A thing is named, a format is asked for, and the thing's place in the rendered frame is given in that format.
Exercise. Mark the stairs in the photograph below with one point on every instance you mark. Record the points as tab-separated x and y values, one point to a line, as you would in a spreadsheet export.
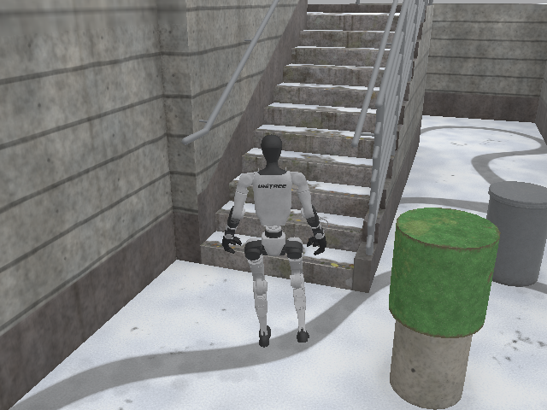
315	112

